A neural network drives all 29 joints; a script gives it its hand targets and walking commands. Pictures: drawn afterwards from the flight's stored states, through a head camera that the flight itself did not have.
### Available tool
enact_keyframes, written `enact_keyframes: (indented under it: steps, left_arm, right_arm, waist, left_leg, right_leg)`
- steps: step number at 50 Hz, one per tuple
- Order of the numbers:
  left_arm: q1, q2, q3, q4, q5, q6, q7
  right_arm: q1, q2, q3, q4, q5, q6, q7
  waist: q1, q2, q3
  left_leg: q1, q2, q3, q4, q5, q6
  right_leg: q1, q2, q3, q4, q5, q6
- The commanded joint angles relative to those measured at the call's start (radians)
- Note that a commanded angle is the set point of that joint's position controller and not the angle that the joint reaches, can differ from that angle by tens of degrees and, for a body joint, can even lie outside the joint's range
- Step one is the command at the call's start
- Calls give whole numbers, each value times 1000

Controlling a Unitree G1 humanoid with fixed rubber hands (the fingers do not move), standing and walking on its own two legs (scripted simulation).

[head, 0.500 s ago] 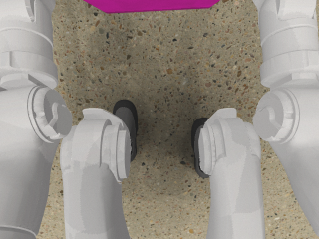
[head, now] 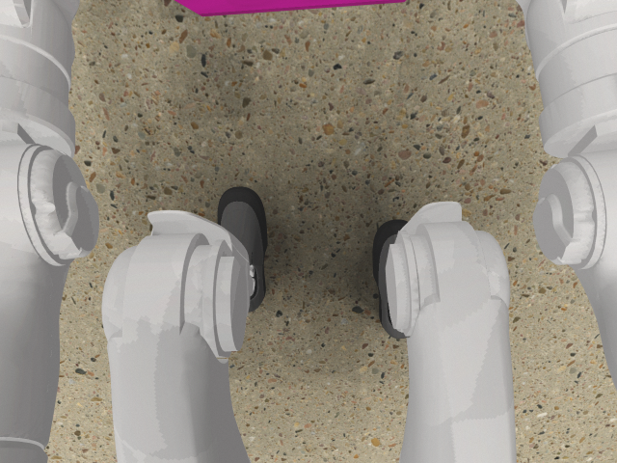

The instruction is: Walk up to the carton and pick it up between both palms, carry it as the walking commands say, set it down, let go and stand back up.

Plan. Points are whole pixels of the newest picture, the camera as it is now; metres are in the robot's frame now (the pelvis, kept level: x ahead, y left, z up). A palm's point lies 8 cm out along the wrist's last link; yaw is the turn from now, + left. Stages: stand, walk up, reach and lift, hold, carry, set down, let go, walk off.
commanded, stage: set down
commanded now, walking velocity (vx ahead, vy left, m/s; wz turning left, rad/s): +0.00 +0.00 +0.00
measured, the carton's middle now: out of the picture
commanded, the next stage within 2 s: let go in 1.50 s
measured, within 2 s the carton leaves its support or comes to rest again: neither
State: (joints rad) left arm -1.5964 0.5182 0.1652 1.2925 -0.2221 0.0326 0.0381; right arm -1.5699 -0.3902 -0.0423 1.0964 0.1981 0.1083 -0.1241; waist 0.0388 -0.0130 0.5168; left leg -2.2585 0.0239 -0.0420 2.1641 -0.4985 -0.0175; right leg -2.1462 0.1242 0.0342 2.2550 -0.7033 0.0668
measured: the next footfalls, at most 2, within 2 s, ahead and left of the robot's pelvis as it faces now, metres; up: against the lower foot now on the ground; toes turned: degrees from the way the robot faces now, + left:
none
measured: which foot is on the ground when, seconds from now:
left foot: down 0.00-1.00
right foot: down 0.00-1.00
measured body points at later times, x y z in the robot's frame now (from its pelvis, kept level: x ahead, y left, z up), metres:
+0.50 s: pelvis -0.01 +0.00 +0.05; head +0.37 +0.03 +0.28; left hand +0.56 +0.28 -0.11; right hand +0.60 -0.15 -0.10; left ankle +0.13 +0.13 -0.34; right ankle +0.09 -0.12 -0.34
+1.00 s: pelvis +0.02 +0.00 +0.16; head +0.36 +0.04 +0.46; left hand +0.56 +0.29 +0.05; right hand +0.60 -0.16 +0.06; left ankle +0.13 +0.13 -0.34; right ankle +0.09 -0.12 -0.34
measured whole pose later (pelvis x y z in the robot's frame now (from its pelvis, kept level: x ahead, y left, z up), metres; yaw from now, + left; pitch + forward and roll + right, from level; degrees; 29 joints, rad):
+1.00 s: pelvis +0.02 +0.00 +0.16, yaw +0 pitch +46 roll -3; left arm -1.31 0.45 0.26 0.96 -0.09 0.23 -0.02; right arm -1.31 -0.38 -0.22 0.91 0.12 0.24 -0.05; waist 0.03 -0.03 0.05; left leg -1.98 0.01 -0.05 1.58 -0.41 -0.01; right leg -1.87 0.06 0.02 1.63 -0.57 0.04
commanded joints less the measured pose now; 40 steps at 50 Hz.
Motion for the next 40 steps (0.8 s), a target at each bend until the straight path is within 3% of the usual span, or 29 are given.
enact_keyframes:
  steps: [1,3,4,5,7,8,9,10,11,13,14,15,16,18,19,22,23,24,25,26,27,29,31,32,33,35,37,39,40]
  left_arm:
    - [-190,118,7,-47,13,-12,-11]
    - [-216,123,1,-101,19,-16,-5]
    - [-187,155,44,-69,38,-17,-11]
    - [-254,160,7,-176,-4,-17,-11]
    - [-266,194,13,-192,9,-5,-1]
    - [-279,177,23,-202,-2,3,1]
    - [-284,203,20,-275,5,4,9]
    - [-339,227,8,-349,-10,7,11]
    - [-289,219,-2,-303,-6,22,12]
    - [-274,216,0,-322,-25,49,16]
    - [-262,183,-14,-217,-14,67,15]
    - [-265,204,-3,-336,-11,63,15]
    - [-252,177,-32,-322,-24,73,6]
    - [-257,173,-25,-333,2,90,5]
    - [-201,181,-6,-260,29,94,6]
    - [-173,173,22,-359,23,95,-6]
    - [-213,169,6,-360,13,104,-7]
    - [-224,157,14,-349,19,110,-7]
    - [-265,205,33,-475,21,107,-3]
    - [-245,182,5,-411,18,118,-13]
    - [-218,163,-6,-287,25,136,-19]
    - [-194,205,45,-382,81,133,-16]
    - [-202,155,37,-407,26,138,-26]
    - [-191,138,42,-446,30,146,-28]
    - [-155,140,26,-320,38,165,-34]
    - [-200,161,26,-444,45,178,-28]
    - [-87,157,30,-307,107,199,-31]
    - [-86,134,59,-439,96,184,-26]
    - [-90,112,66,-459,93,181,-37]
  right_arm:
    - [-206,-107,-8,-27,6,-6,24]
    - [-225,-135,-42,-76,0,-17,22]
    - [-221,-112,-7,-61,3,-8,24]
    - [-271,-95,-22,-126,1,-7,25]
    - [-287,-160,-30,-145,-7,6,23]
    - [-293,-136,-10,-145,15,10,21]
    - [-312,-158,-31,-266,16,4,7]
    - [-311,-152,-15,-242,39,16,2]
    - [-337,-153,-7,-291,65,20,-5]
    - [-317,-205,-48,-301,3,39,-23]
    - [-245,-205,-72,-128,-25,57,-19]
    - [-267,-184,-73,-253,4,54,-20]
    - [-250,-176,-83,-253,10,56,-20]
    - [-254,-192,-94,-256,10,67,-17]
    - [-234,-150,-54,-230,40,74,-13]
    - [-238,-142,-68,-334,13,82,-11]
    - [-193,-133,-77,-223,9,95,-8]
    - [-199,-137,-78,-214,-11,103,-5]
    - [-234,-196,-123,-308,-26,100,-11]
    - [-245,-160,-93,-306,-1,111,-6]
    - [-216,-185,-130,-227,-22,114,-7]
    - [-176,-153,-146,-254,-34,116,-2]
    - [-190,-157,-143,-263,-46,117,14]
    - [-196,-141,-109,-337,-22,115,15]
    - [-189,-165,-131,-247,-52,131,13]
    - [-246,-206,-169,-390,-64,131,12]
    - [-167,-149,-144,-252,-34,151,32]
    - [-83,-146,-170,-239,-52,141,51]
    - [-82,-110,-151,-261,-28,141,56]
  waist:
    - [65,-26,-1201]
    - [42,14,-1256]
    - [104,-25,-1220]
    - [51,-55,-1261]
    - [38,-53,-1346]
    - [78,-30,-1354]
    - [55,-17,-1510]
    - [80,6,-1629]
    - [90,15,-1627]
    - [27,-25,-1673]
    - [-10,1,-1511]
    - [20,7,-1602]
    - [-10,26,-1634]
    - [1,81,-1622]
    - [67,33,-1631]
    - [61,-15,-1744]
    - [20,41,-1642]
    - [25,12,-1624]
    - [-6,22,-1735]
    - [24,63,-1736]
    - [-5,77,-1601]
    - [33,89,-1636]
    - [-28,-1,-1611]
    - [-7,19,-1716]
    - [-11,28,-1674]
    - [-33,42,-1820]
    - [45,80,-1626]
    - [-3,68,-1732]
    - [13,60,-1672]
  left_leg:
    - [718,4,48,-68,373,9]
    - [805,-2,36,-47,472,-1]
    - [718,4,52,-55,417,9]
    - [711,0,39,-77,396,14]
    - [808,-4,46,-73,413,8]
    - [797,-5,54,-90,391,12]
    - [900,-14,60,-86,474,11]
    - [981,-8,59,-81,488,10]
    - [1007,-11,68,-94,469,19]
    - [936,-27,90,-106,446,15]
    - [912,-19,76,-132,349,7]
    - [947,-22,76,-142,394,14]
    - [955,-28,82,-143,395,17]
    - [980,-24,91,-174,403,8]
    - [956,-24,95,-177,397,20]
    - [955,-40,98,-218,437,22]
    - [929,-35,104,-230,398,16]
    - [899,-32,95,-245,373,21]
    - [963,-40,96,-253,427,12]
    - [976,-50,110,-260,410,17]
    - [977,-36,78,-293,334,16]
    - [982,-43,95,-342,337,12]
    - [947,-45,73,-361,352,26]
    - [1021,-52,95,-370,392,20]
    - [989,-42,87,-400,318,20]
    - [1109,-56,72,-425,389,15]
    - [1064,-47,57,-509,289,11]
    - [1145,-52,73,-518,412,2]
    - [1134,-52,66,-536,445,7]
  right_leg:
    - [293,-75,-67,-223,324,-12]
    - [262,-66,-89,-191,395,-10]
    - [297,-70,-67,-213,362,-10]
    - [331,-71,-77,-216,360,-12]
    - [358,-66,-93,-212,363,-3]
    - [371,-70,-81,-221,333,-14]
    - [413,-54,-107,-223,410,-11]
    - [472,-63,-109,-204,415,-14]
    - [437,-56,-109,-234,377,-13]
    - [543,-52,-116,-254,414,-20]
    - [421,-59,-120,-274,313,-23]
    - [463,-61,-113,-285,351,-22]
    - [476,-54,-113,-304,377,-31]
    - [448,-45,-114,-332,357,-36]
    - [484,-49,-104,-333,367,-30]
    - [583,-42,-112,-349,420,-27]
    - [510,-35,-107,-384,382,-36]
    - [510,-45,-97,-392,366,-38]
    - [559,-31,-107,-399,430,-37]
    - [543,-37,-99,-413,400,-38]
    - [423,-43,-110,-435,294,-39]
    - [466,-37,-114,-476,291,-45]
    - [451,-40,-114,-502,315,-37]
    - [528,-34,-106,-518,359,-34]
    - [520,-45,-110,-541,298,-37]
    - [517,-35,-130,-555,342,-31]
    - [438,-30,-137,-593,237,-31]
    - [483,-24,-135,-635,334,-25]
    - [447,-22,-130,-656,341,-27]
